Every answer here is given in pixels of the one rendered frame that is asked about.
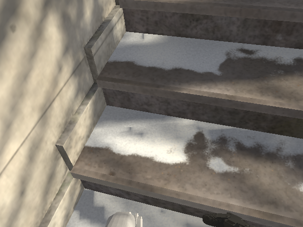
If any robot right hand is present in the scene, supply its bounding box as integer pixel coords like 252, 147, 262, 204
203, 212, 255, 227

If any left robot thigh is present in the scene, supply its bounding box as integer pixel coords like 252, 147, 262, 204
105, 212, 143, 227

